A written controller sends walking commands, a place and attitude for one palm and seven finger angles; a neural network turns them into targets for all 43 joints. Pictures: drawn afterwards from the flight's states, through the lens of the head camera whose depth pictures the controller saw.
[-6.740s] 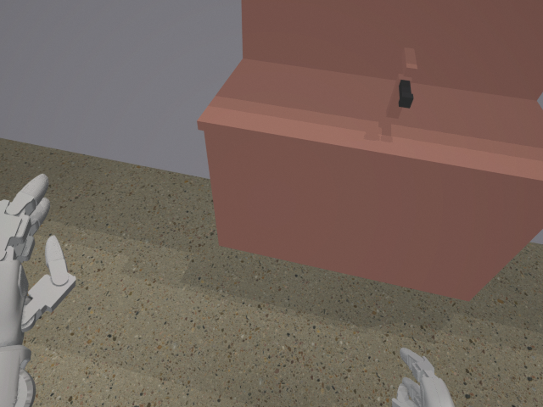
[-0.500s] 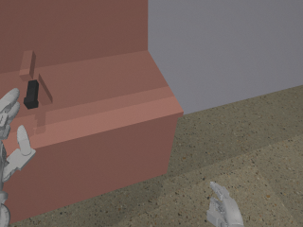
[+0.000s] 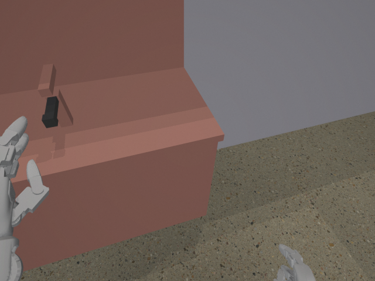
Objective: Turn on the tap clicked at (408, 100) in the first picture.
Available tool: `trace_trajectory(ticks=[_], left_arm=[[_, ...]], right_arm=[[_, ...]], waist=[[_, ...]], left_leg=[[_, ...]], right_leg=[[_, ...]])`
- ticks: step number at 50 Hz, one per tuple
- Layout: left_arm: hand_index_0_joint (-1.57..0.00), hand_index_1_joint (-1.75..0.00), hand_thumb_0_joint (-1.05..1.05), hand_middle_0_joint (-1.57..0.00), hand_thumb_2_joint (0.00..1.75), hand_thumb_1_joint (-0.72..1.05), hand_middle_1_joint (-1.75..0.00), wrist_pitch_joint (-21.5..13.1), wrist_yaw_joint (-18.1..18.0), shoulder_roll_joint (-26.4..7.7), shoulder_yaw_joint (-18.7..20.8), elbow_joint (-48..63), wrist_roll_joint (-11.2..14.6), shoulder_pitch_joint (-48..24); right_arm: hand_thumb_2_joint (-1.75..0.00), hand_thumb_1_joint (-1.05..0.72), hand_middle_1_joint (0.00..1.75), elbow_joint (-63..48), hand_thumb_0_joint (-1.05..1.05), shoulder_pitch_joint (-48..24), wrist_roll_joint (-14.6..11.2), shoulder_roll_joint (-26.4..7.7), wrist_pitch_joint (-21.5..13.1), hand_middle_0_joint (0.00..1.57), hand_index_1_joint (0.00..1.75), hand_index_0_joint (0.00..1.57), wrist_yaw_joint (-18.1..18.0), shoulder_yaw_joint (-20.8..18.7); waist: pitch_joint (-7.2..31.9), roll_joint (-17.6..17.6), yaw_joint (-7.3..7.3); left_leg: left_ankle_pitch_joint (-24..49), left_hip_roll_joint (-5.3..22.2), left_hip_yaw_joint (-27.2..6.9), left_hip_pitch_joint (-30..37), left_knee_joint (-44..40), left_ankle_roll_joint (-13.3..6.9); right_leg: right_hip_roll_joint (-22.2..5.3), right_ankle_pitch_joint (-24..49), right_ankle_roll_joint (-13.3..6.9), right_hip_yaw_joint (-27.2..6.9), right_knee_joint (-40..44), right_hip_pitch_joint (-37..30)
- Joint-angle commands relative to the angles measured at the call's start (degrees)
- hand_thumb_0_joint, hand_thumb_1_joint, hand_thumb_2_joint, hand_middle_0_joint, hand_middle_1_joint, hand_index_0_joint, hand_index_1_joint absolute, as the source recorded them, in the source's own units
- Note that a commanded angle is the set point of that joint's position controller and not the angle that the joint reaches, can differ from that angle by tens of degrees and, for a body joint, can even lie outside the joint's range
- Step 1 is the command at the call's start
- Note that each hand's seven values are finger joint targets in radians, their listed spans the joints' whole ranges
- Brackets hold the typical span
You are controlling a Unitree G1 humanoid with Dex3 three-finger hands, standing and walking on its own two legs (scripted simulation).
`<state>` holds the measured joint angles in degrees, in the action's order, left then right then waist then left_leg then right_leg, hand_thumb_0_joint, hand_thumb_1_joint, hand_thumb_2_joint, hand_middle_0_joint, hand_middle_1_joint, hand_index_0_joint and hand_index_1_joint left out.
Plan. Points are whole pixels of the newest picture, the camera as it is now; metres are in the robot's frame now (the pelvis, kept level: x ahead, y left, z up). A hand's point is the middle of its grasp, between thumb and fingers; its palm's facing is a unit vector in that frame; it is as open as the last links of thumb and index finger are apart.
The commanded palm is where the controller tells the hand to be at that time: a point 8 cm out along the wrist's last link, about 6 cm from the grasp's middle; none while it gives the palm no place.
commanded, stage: come to a stop and stand still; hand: left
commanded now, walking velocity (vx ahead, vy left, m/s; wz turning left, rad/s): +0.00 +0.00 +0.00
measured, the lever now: (50, 120) +0.47 +0.41 +0.07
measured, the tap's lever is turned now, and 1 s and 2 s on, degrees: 0 0 0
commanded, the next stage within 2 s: look again from close up in 0.16 s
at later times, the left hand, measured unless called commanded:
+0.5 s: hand (35, 170) +0.23 +0.26 +0.18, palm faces +0.39 -0.85 -0.35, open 7.4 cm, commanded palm +0.17 +0.30 +0.18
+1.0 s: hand (44, 144) +0.30 +0.29 +0.17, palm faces +0.40 -0.84 -0.37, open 7.4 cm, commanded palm +0.24 +0.32 +0.18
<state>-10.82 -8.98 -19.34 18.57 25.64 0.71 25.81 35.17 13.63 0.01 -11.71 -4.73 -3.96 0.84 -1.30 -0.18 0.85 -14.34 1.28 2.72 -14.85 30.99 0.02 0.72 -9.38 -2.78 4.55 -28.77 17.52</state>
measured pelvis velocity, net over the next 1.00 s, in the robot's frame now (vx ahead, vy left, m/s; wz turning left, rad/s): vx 0.08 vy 0.05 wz -0.01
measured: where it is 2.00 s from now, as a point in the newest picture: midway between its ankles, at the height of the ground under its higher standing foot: outside the picture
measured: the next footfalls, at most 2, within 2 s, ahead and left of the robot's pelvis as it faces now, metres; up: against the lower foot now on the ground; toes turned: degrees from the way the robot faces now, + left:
right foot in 1.40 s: +0.24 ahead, -0.01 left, +0.00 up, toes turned -5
left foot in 1.68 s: +0.26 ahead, +0.22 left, +0.00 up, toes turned +0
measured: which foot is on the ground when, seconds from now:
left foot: down 0.00-1.00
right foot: down 0.00-1.00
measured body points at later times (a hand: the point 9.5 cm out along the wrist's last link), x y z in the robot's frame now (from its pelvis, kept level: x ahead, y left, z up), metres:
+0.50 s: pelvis +0.00 +0.02 +0.00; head +0.01 +0.02 +0.45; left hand +0.21 +0.31 +0.20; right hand +0.15 -0.21 -0.08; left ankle +0.03 +0.12 -0.73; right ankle +0.07 -0.08 -0.73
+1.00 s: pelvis +0.08 +0.05 -0.01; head +0.09 +0.05 +0.44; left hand +0.27 +0.33 +0.19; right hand +0.27 -0.18 -0.08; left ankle +0.03 +0.12 -0.73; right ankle +0.07 -0.08 -0.73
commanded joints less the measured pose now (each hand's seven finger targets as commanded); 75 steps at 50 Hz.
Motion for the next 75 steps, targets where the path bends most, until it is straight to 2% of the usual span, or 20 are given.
trace_trajectory(ticks=[1, 12, 13, 14, 17, 19, 22, 29, 47, 53, 57, 59, 61, 63, 65, 68, 70, 71, 72, 75], left_arm=[[-0.2, -0.3, 0.0, -0.2, 0.9, 0.9, -0.3, -2.9, -1.2, -9.9, 5.3, 11.5, 0.3, -6.0], [-0.2, -0.3, 0.0, -0.2, 0.9, 0.9, -0.3, -2.8, -1.1, -9.4, 5.3, 11.3, 0.3, -3.8], [-0.2, -0.3, 0.0, -0.2, 0.9, 0.9, -0.3, -9.8, -1.5, -54.8, 25.7, 24.1, -0.9, -62.2], [-0.2, -0.3, 0.0, -0.2, 0.9, 0.9, -0.3, -7.2, 0.1, -22.8, 17.7, -0.3, -0.4, -39.1], [-0.2, -0.3, 0.0, -0.2, 0.9, 0.9, -0.3, -8.0, 3.0, -13.0, 8.1, -2.4, 2.4, -14.4], [-0.2, -0.3, 0.0, -0.2, 0.9, 0.9, -0.3, -7.8, 3.9, -7.4, 4.1, 3.3, 3.5, -7.0], [-0.2, -0.3, 0.0, -0.2, 0.9, 0.9, -0.3, -6.3, 3.3, -9.7, 6.3, 8.2, 2.6, -7.9], [-0.2, -0.3, 0.0, -0.2, 0.9, 0.9, -0.3, -7.1, 1.3, -13.5, 11.9, 13.9, 0.8, -12.6], [-0.2, -0.3, 0.0, -0.2, 0.9, 0.9, -0.3, -5.0, 1.1, -10.8, 8.6, 14.3, 1.9, -8.2], [-0.2, -0.3, 0.0, -0.2, 0.9, 0.9, -0.3, -4.6, 0.6, -12.1, 10.1, 16.0, 2.5, -5.2], [-0.2, -0.3, 0.0, -0.2, 0.9, 0.9, -0.3, -5.6, -0.3, -13.6, 12.2, 17.8, 2.8, -5.2], [-0.2, -0.3, 0.0, -0.2, 0.9, 0.9, -0.3, -5.5, -0.2, -12.3, 11.7, 17.3, 3.1, -4.4], [-0.2, -0.3, 0.0, -0.2, 0.9, 0.9, -0.3, -5.3, 0.3, -11.6, 10.8, 17.8, 3.2, -4.9], [-0.2, -0.3, 0.0, -0.2, 0.9, 0.9, -0.3, -5.0, 0.6, -11.6, 9.8, 18.2, 2.9, -6.8], [-0.2, -0.3, 0.0, -0.2, 0.9, 0.9, -0.3, -3.8, 0.8, -11.1, 9.4, 17.0, 2.5, -7.0], [-0.2, -0.3, 0.0, -0.2, 0.9, 0.9, -0.3, -2.3, 0.8, -11.9, 10.6, 16.1, 2.7, -3.5], [-0.2, -0.3, 0.0, -0.2, 0.9, 0.9, -0.3, -2.1, 0.7, -13.8, 12.7, 15.8, 2.9, -0.8], [-0.2, -0.3, 0.0, -0.2, 0.9, 0.9, -0.3, -3.2, 0.8, -15.1, 14.1, 17.6, 3.6, -1.8], [-0.2, -0.3, 0.0, -0.2, 0.9, 0.9, -0.3, -3.8, 0.3, -14.1, 15.2, 15.9, 4.3, 1.9], [-0.2, -0.3, 0.0, -0.2, 0.9, 0.9, -0.3, -3.7, 0.1, -11.6, 12.4, 16.8, 3.6, 0.1]], right_arm=[[-0.9, -0.9, 0.3, -7.8, 0.0, -5.7, 0.3, -5.8, -2.7, 0.2, 0.3, 0.2, 0.1, -2.2], [-0.9, -0.9, 0.3, -8.6, 0.0, -6.1, 0.1, -6.4, -2.2, 0.2, 0.3, 0.2, -0.4, -1.7], [-0.9, -0.9, 0.3, -16.3, 0.0, -0.5, -2.8, -9.2, -2.6, 0.2, 0.3, 0.2, -4.2, 5.3], [-0.9, -0.9, 0.3, -11.2, 0.0, -3.6, -2.8, -2.2, -5.5, 0.2, 0.3, 0.2, -1.8, 1.1], [-0.9, -0.9, 0.3, -10.5, 0.0, -0.8, 0.1, -7.0, -7.0, 0.2, 0.3, 0.2, 1.8, -1.6], [-0.9, -0.9, 0.3, -11.1, 0.0, -1.8, -0.3, -6.7, -7.4, 0.2, 0.3, 0.2, 3.6, -1.5], [-0.9, -0.9, 0.3, -9.9, 0.0, -3.7, -0.4, -7.1, -6.8, 0.2, 0.3, 0.2, 3.1, -1.5], [-0.9, -0.9, 0.3, -10.8, 0.0, -6.5, 0.6, -7.0, -6.8, 0.2, 0.3, 0.2, 1.2, -1.2], [-0.9, -0.9, 0.3, -11.4, 0.0, -7.0, 0.0, -7.6, -3.8, 0.2, 0.3, 0.2, 1.4, -2.7], [-0.9, -0.9, 0.3, -11.9, 0.0, -7.6, -0.7, -7.4, -3.0, 0.2, 0.3, 0.2, 2.0, -2.9], [-0.9, -0.9, 0.3, -11.0, 0.0, -8.4, -0.8, -6.9, -2.2, 0.2, 0.3, 0.2, 2.4, -3.0], [-0.9, -0.9, 0.3, -10.4, 0.0, -8.1, -0.7, -6.5, -1.5, 0.2, 0.3, 0.2, 2.1, -2.6], [-0.9, -0.9, 0.3, -11.2, 0.0, -6.8, -0.8, -7.2, -1.8, 0.2, 0.3, 0.2, 1.8, -2.9], [-0.9, -0.9, 0.3, -11.4, 0.0, -5.6, 0.3, -6.8, -2.3, 0.2, 0.3, 0.2, 2.8, -3.8], [-0.9, -0.9, 0.3, -11.7, 0.0, -6.1, 0.5, -6.7, -1.9, 0.2, 0.3, 0.2, 3.6, -3.7], [-0.9, -0.9, 0.3, -12.6, 0.0, -8.7, 0.3, -6.4, -2.0, 0.2, 0.3, 0.2, 2.2, -2.0], [-0.9, -0.9, 0.3, -13.3, 0.0, -8.9, -0.2, -6.9, -2.2, 0.2, 0.3, 0.2, 1.8, -2.3], [-0.9, -0.9, 0.3, -13.8, 0.0, -9.4, -0.4, -7.1, -2.9, 0.2, 0.3, 0.2, 2.1, -3.0], [-0.9, -0.9, 0.3, -12.5, 0.0, -6.6, -0.5, -7.2, -2.6, 0.2, 0.3, 0.2, 2.2, -3.1], [-0.9, -0.9, 0.3, -11.0, 0.0, -8.6, -1.1, -5.8, -1.3, 0.2, 0.3, 0.2, 2.4, -1.7]], waist=[[3.1, 4.7, -0.93], [4.2, -4.6, -0.53], [-3.4, -9.0, -5.16], [9.9, -5.4, 0.27], [5.0, -0.9, 1.64], [4.2, 2.1, 1.28], [1.9, 6.7, 0.35], [5.2, -9.7, 0.45], [7.6, -5.0, -1.09], [10.3, -0.3, -0.77], [8.9, 5.5, -0.22], [6.6, -1.1, -1.83], [5.6, -14.8, -3.36], [5.7, -12.4, -4.0], [3.6, -7.1, -3.34], [5.1, -5.7, -0.54], [13.1, -2.0, 1.47], [14.7, 3.0, 1.47], [13.3, 5.6, 0.61], [5.2, 1.0, -0.33]], left_leg=[[-8.5, 0.4, -2.4, -2.2, 0.9, 0.0], [-9.0, 5.1, -7.8, -8.7, -14.3, -1.3], [-18.5, 3.8, -6.8, -22.7, -11.0, -3.7], [-14.6, 6.9, -5.3, -12.6, -8.5, -4.0], [-11.3, -1.3, -1.4, -2.8, 1.1, -0.6], [-11.9, -1.1, -1.3, 0.0, -0.8, -0.4], [-10.3, -0.4, -2.6, 0.4, -4.4, -0.4], [-8.7, 4.4, -8.1, -4.6, -16.0, -1.5], [14.6, 4.0, -7.1, 2.7, -2.8, -2.4], [22.7, 1.5, -3.6, -0.4, 8.7, -1.5], [-0.6, -1.7, -0.6, -9.8, 13.0, -1.1], [3.6, 0.0, -2.7, 0.1, 1.3, -2.7], [35.2, 8.7, -16.4, 20.2, -5.9, -5.2], [53.2, 11.2, -20.0, 34.8, -4.8, -4.1], [45.1, 10.0, -15.2, 27.8, -6.0, -4.3], [44.4, 4.6, -1.9, 6.9, 1.7, 1.1], [27.0, 0.0, -0.1, -11.9, 23.6, 3.0], [-2.8, -4.0, -0.2, -16.3, 37.6, 2.9], [-14.5, -2.6, -6.0, -16.5, 43.8, 0.5], [-13.6, 3.0, -8.1, -13.6, 34.3, 1.3]], right_leg=[[-11.5, -23.2, -0.6, -17.3, 16.9, 1.4], [-2.7, -8.8, 2.7, -6.9, 7.5, -10.6], [1.2, -12.8, 6.0, -5.0, 0.4, -12.7], [-2.8, -19.3, 4.0, -2.9, -1.7, -6.5], [-7.0, -14.8, -1.1, -16.2, 12.2, -0.4], [-7.6, -21.8, -1.3, -16.6, 14.4, 1.9], [-5.2, -24.3, 0.2, -14.0, 14.9, 3.7], [-1.0, -3.2, 2.1, -6.0, 3.5, -9.4], [-2.6, 6.6, 0.1, -4.5, -6.0, -5.5], [-6.6, 15.6, -3.2, -10.0, -6.9, -11.6], [-15.4, 17.6, -7.7, -20.4, -3.3, -17.3], [-11.9, 13.7, -4.1, -14.6, -8.9, -8.2], [-0.2, -4.2, 2.8, -0.4, -26.2, 14.4], [1.8, -22.8, 2.4, 1.1, -35.4, 30.9], [0.2, -17.2, 1.5, 2.6, -27.9, 26.6], [2.3, 3.2, 0.6, 7.1, -0.4, -7.1], [-7.1, 27.8, -6.0, -5.9, 0.6, -32.9], [-17.6, 42.6, -11.7, -19.1, 1.5, -31.9], [-21.9, 35.2, -11.9, -25.7, 5.4, -23.6], [-19.7, 15.4, -9.3, -20.1, 10.3, -8.5]])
